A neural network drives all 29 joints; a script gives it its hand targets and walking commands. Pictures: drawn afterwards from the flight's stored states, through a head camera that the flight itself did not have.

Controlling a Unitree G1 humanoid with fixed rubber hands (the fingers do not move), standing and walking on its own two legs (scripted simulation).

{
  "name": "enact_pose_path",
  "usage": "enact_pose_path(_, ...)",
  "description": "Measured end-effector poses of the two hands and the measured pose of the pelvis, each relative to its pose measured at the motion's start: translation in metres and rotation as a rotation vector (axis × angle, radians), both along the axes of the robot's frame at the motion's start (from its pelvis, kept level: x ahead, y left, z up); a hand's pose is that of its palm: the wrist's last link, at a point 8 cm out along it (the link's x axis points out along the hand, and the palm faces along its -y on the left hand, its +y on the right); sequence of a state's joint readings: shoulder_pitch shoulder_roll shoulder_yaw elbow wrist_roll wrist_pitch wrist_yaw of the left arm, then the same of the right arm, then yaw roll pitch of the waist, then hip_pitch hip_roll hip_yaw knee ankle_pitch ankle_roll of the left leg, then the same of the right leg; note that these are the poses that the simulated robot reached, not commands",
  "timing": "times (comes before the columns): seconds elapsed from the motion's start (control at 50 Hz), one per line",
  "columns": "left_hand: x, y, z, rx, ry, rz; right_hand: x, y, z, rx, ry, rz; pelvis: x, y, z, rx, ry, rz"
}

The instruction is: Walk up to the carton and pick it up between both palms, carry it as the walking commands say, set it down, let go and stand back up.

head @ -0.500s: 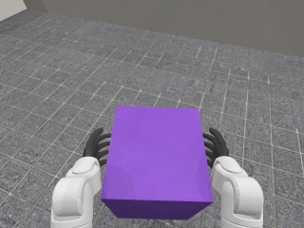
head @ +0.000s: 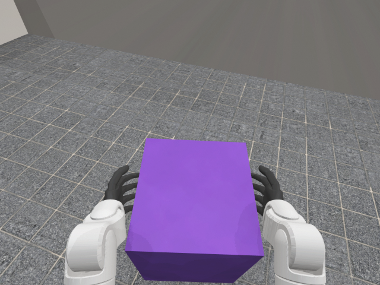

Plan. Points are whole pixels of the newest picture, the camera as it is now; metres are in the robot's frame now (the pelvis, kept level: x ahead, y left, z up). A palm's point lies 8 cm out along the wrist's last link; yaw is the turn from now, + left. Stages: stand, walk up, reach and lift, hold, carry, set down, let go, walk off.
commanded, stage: carry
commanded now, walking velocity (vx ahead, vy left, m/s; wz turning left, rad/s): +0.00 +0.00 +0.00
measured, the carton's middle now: (192, 215) +0.26 +0.00 +0.02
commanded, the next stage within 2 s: hold in 1.54 s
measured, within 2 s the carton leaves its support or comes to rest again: neither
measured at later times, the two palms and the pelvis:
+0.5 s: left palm (110, 214) +0.23 +0.15 +0.08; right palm (265, 214) +0.24 -0.14 +0.08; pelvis -0.02 +0.01 +0.00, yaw +0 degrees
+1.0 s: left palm (117, 224) +0.22 +0.14 +0.07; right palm (273, 225) +0.22 -0.15 +0.07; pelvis -0.05 +0.00 +0.00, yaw +0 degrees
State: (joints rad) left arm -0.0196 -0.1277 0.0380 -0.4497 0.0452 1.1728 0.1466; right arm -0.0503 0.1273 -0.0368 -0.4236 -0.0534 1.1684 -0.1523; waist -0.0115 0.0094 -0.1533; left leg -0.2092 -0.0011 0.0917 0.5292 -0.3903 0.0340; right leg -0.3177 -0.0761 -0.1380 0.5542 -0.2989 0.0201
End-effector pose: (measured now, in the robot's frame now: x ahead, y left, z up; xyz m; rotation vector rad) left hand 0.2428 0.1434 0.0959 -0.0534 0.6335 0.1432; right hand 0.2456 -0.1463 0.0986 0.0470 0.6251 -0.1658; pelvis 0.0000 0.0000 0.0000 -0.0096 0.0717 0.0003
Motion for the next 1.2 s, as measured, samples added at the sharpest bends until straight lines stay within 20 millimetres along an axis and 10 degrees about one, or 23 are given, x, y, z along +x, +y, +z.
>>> enact_pose_path(1.2,-0.027,-0.010,-0.026,0.021,-0.002,-0.010,-0.028,-0.010,-0.028,-0.008,-0.002,0.005,-0.052,-0.009,0.004,0.007,-0.034,0.000)
